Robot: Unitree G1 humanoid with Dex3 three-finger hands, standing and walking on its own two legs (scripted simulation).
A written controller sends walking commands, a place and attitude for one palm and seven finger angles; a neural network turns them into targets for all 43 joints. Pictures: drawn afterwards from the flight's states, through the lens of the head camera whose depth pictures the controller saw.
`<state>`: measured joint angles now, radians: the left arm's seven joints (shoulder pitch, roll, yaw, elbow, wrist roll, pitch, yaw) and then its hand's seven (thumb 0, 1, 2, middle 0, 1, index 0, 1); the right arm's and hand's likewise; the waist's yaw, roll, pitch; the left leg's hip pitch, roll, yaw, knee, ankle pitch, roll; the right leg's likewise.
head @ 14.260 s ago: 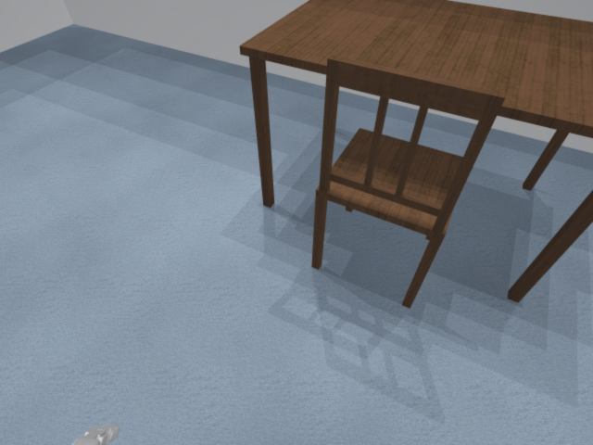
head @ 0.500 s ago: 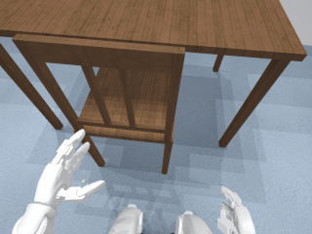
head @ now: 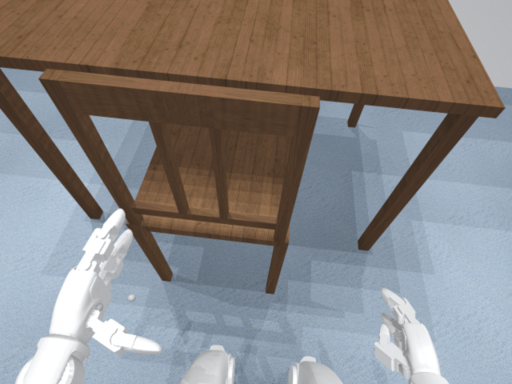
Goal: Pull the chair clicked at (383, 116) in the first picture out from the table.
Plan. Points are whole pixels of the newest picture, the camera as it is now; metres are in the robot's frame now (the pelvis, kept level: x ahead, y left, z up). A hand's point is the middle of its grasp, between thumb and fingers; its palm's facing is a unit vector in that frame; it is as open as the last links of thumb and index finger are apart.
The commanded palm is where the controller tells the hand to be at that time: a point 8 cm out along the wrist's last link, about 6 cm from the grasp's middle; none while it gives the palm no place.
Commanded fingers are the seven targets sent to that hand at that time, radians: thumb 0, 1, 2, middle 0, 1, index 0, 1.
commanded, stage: raise the hand toward the chair's back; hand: left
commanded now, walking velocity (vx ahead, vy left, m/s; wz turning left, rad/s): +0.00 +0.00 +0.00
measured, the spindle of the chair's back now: (172, 172) +0.48 +0.20 -0.02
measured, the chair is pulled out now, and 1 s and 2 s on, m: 0.00 0.00 0.00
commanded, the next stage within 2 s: aim the fingers beside a spindle in 0.82 s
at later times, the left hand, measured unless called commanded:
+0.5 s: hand (113, 279) +0.25 +0.22 +0.05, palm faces -0.05 -1.00 -0.06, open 16.9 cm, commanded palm +0.23 +0.27 +0.05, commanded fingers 0.00 -0.50 0.30 -0.06 -0.08 -0.06 -0.08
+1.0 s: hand (119, 281) +0.25 +0.21 +0.04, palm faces -0.05 -1.00 -0.06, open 16.9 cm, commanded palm +0.23 +0.26 +0.05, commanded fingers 0.00 -0.50 0.30 -0.06 -0.08 -0.06 -0.08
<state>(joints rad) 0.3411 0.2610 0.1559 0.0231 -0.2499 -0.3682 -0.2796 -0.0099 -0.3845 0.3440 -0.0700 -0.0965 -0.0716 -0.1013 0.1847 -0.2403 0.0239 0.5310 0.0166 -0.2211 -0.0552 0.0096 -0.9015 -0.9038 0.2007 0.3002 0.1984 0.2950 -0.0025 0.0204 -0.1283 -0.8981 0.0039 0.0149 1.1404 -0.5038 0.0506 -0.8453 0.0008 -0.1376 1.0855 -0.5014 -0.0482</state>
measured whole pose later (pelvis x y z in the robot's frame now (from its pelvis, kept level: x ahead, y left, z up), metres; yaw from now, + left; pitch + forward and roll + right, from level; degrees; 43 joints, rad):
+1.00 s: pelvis +0.00 +0.01 +0.01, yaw +0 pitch +15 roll -3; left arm 0.27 0.29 0.21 0.10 -0.28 -0.36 -0.33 -0.02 -0.50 0.30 -0.06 -0.08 -0.06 -0.08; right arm 0.22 -0.25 0.05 0.56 0.02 -0.22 -0.04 0.01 -0.90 -0.90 0.20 0.30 0.20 0.30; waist -0.01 0.03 -0.13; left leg -0.87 0.00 0.02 1.11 -0.49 0.06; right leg -0.81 0.00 -0.13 1.04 -0.48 -0.04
